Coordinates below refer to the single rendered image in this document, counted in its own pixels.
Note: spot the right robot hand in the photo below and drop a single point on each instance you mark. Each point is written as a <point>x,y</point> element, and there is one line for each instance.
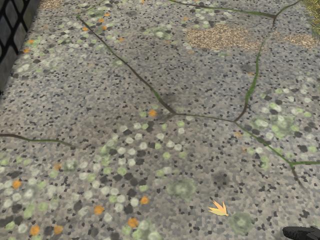
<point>301,233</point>

